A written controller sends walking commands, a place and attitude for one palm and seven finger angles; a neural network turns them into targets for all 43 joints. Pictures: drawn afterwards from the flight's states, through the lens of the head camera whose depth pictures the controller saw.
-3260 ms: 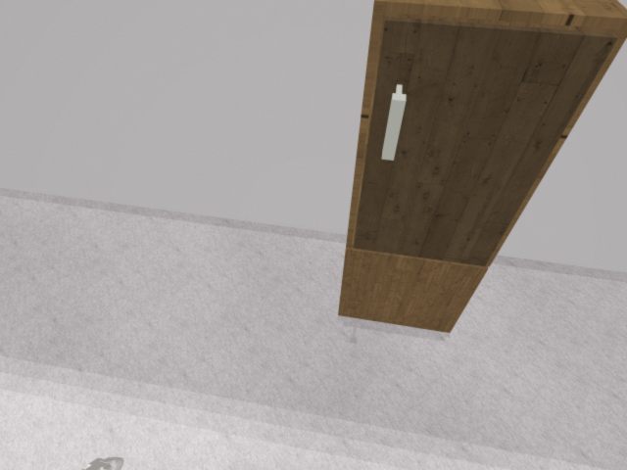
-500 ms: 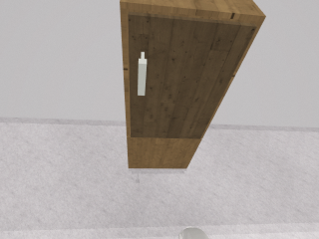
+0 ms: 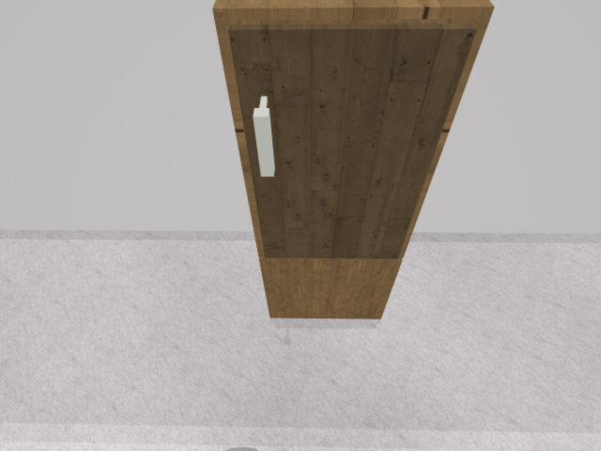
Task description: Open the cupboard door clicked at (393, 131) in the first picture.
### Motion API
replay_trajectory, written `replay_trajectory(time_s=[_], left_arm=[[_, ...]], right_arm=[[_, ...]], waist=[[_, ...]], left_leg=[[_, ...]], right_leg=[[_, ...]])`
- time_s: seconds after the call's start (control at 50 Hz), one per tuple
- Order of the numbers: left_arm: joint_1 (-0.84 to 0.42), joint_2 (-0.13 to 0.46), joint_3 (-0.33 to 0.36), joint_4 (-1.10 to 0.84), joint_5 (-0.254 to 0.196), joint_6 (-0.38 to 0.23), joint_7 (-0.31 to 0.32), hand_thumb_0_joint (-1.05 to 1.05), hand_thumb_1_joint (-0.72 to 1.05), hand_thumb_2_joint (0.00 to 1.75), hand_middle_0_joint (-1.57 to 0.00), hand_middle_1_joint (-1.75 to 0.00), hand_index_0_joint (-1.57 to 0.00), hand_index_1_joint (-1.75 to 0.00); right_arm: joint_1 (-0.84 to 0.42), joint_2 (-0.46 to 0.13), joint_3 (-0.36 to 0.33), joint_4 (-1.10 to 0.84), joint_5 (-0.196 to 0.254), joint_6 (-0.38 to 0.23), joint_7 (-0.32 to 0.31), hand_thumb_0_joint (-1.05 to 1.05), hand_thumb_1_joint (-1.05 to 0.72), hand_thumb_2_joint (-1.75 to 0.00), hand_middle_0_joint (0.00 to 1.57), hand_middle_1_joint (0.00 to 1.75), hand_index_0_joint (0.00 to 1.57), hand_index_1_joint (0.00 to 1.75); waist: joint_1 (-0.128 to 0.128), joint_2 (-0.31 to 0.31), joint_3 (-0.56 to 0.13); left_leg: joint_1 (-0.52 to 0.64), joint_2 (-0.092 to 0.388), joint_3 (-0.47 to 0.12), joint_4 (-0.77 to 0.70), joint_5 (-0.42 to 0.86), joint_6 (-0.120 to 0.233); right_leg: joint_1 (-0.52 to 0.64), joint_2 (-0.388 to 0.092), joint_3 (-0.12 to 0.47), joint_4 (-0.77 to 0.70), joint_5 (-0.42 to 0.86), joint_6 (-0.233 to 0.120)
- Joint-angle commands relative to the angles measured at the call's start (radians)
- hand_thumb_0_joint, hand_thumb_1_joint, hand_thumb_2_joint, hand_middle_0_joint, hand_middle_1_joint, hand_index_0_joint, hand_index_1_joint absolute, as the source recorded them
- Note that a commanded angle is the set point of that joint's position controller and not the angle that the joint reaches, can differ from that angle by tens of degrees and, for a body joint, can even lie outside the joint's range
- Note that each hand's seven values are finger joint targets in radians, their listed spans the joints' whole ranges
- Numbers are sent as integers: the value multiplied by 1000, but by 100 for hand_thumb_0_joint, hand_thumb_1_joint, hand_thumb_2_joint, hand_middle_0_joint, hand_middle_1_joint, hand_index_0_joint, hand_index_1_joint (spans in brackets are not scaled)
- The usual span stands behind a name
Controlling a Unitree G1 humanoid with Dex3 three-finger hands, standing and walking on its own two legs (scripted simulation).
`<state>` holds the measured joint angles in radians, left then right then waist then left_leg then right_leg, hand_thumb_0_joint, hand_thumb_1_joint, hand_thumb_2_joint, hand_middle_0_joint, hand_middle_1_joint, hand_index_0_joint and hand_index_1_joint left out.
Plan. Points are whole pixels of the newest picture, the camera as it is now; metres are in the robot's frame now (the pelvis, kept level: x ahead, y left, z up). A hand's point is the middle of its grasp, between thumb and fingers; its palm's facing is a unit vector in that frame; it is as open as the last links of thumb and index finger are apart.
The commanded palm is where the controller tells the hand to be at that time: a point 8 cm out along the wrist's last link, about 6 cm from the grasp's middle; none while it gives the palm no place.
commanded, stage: come to a stop and stand still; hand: left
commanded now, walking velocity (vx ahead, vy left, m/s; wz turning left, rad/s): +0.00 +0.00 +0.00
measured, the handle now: (265, 137) +0.59 +0.11 +0.08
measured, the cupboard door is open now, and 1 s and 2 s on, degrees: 0 0 0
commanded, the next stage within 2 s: look again from close up in 0.50 s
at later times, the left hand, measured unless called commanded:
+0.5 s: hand out of the picture -0.02 +0.20 -0.17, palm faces +0.02 -0.99 -0.17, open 7.4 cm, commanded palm none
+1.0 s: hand out of the picture +0.00 +0.22 -0.17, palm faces +0.01 -0.97 -0.22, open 7.4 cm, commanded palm none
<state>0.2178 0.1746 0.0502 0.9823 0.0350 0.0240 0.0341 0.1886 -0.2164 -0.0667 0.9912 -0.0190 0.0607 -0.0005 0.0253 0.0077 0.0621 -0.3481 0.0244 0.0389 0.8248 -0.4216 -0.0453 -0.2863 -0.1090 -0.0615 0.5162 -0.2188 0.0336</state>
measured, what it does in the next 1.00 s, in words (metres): steps on the spot: left foot, then right foot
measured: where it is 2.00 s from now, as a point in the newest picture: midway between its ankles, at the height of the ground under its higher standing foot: outside the picture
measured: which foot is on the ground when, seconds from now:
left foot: up 0.00-0.04, down 0.06-1.00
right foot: down 0.00-0.08, up 0.10-0.30, down 0.32-1.00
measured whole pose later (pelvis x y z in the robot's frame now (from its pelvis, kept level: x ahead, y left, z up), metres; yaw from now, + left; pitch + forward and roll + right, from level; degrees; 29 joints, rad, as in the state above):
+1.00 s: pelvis -0.01 +0.05 +0.00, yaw -1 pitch -1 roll +1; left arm 0.29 0.14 -0.01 1.10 0.01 -0.01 0.04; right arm 0.31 -0.17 0.02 1.08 -0.02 -0.02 -0.03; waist 0.00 0.04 0.02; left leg -0.20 -0.02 0.09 0.49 -0.28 0.04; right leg -0.20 -0.05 -0.02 0.53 -0.30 0.02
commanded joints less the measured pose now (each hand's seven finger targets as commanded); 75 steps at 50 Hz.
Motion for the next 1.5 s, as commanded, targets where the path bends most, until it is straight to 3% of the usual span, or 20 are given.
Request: replay_trajectory(time_s=[0.0,0.02,0.04,0.06,0.08,0.12,0.24,0.26,0.3,0.32,0.36,0.56,0.58,0.6,0.66,0.9,1.18,1.34,1.4,1.48], left_arm=[[5,197,47,-46,-7,-2,2,0,90,90,-20,-30,-20,-30],[20,148,34,-51,-14,5,-1,0,90,90,-20,-30,-20,-30],[32,84,24,-66,-20,11,-6,0,90,90,-20,-30,-20,-30],[10,79,18,-65,-15,13,-5,0,90,90,-20,-30,-20,-30],[-8,83,18,-46,-9,19,-4,0,90,90,-20,-30,-20,-30],[61,87,17,3,-8,16,-15,0,90,90,-20,-30,-20,-30],[102,49,-20,57,-18,-12,-9,0,90,90,-20,-30,-20,-30],[136,54,-21,77,-18,-20,-6,0,90,90,-20,-30,-20,-30],[124,100,-27,96,-18,-37,1,0,90,90,-20,-30,-20,-30],[111,100,-28,97,-19,-37,2,0,90,90,-20,-30,-20,-30],[101,82,-32,112,-21,-45,1,0,90,90,-20,-30,-20,-30],[115,47,-39,144,-26,-31,5,0,90,90,-20,-30,-20,-30],[180,75,-50,158,-8,-64,45,0,90,90,-20,-30,-20,-30],[144,103,-44,112,-21,-69,36,0,90,90,-20,-30,-20,-30],[109,87,-44,83,-19,-60,12,0,90,90,-20,-30,-20,-30],[126,65,-44,81,-23,-49,4,0,90,90,-20,-30,-20,-30],[138,69,-41,93,-21,-49,3,0,90,90,-20,-30,-20,-30],[158,51,-28,73,-3,-26,-17,0,90,90,-20,-30,-20,-30],[187,44,-22,73,-4,-27,-24,0,90,90,-20,-30,-20,-30],[242,72,-5,73,-4,-27,-25,0,90,90,-20,-30,-20,-30]], right_arm=[[161,-29,2,-11,7,-46,-7,0,-90,-90,20,30,20,30],[170,-73,-2,-13,5,-55,-8,0,-90,-90,20,30,20,30],[147,-149,-12,-35,-6,-59,-12,0,-90,-90,20,30,20,30],[93,-166,-10,-54,-8,-55,-18,0,-90,-90,20,30,20,30],[57,-143,-3,-47,-10,-61,-28,0,-90,-90,20,30,20,30],[-17,-91,20,-42,-3,-64,-35,0,-90,-90,20,30,20,30],[66,-84,21,27,3,-71,-40,0,-90,-90,20,30,20,30],[66,-75,23,34,9,-74,-40,0,-90,-90,20,30,20,30],[81,-27,35,42,21,-79,-34,0,-90,-90,20,30,20,30],[86,-15,38,54,19,-76,-30,0,-90,-90,20,30,20,30],[90,-27,39,77,13,-72,-33,0,-90,-90,20,30,20,30],[124,-15,55,142,11,-81,-38,0,-90,-90,20,30,20,30],[56,-48,61,66,19,-102,-23,0,-90,-90,20,30,20,30],[120,-14,60,48,9,-91,-19,0,-90,-90,20,30,20,30],[151,-26,64,27,-2,-92,-15,0,-90,-90,20,30,20,30],[173,-35,67,47,3,-102,-27,0,-90,-90,20,30,20,30],[142,-27,67,85,5,-101,-32,0,-90,-90,20,30,20,30],[151,-71,33,76,-5,-85,-42,0,-90,-90,20,30,20,30],[154,-70,25,69,-8,-86,-49,0,-90,-90,20,30,20,30],[141,-38,28,56,-6,-88,-55,0,-90,-90,20,30,20,30]], waist=[[-47,-179,-90],[-48,-14,-91],[-39,232,-45],[-39,238,6],[-35,260,24],[12,187,15],[-7,78,-57],[6,50,-66],[-28,-43,-49],[-33,-18,-36],[-36,-140,-48],[-20,-2,11],[6,-18,22],[-40,20,-35],[-38,92,-25],[-25,-41,11],[-24,-19,-11],[-28,55,44],[-25,59,16],[-9,-94,-19]], left_leg=[[233,-17,46,-393,186,22],[283,66,-63,-467,180,43],[187,248,-282,-569,168,116],[43,304,-353,-645,93,180],[-6,269,-326,-679,40,184],[-1,210,-217,-639,103,188],[200,182,-149,-499,508,190],[174,156,-131,-458,484,159],[132,74,-72,-438,323,81],[150,66,-75,-458,338,73],[203,68,-59,-458,342,64],[171,82,-81,-535,285,76],[117,94,-55,-325,454,52],[131,54,-67,-379,205,54],[70,68,-103,-415,172,84],[89,76,-94,-460,249,102],[146,77,-65,-447,298,94],[89,163,-200,-498,123,156],[107,168,-174,-452,191,156],[11,85,-21,-255,236,111]], right_leg=[[-53,-121,143,-96,34,-109],[-136,-51,94,11,-89,-69],[-189,44,-3,133,-223,-14],[-163,64,20,264,-295,-9],[-132,56,71,346,-269,-14],[-97,47,78,407,-202,-23],[40,56,29,-2,-100,-7],[118,47,40,-126,20,-8],[144,-62,167,-183,185,-53],[125,-70,158,-164,220,-67],[92,-45,150,-166,215,-68],[103,-3,105,-189,64,-47],[83,-40,130,-146,354,-52],[85,-56,155,-143,102,-81],[47,13,95,-74,-87,-89],[56,17,95,-68,18,-68],[76,9,104,-94,78,-69],[-5,54,12,-8,-102,-66],[1,53,19,-11,-69,-74],[131,-8,124,-87,82,-115]])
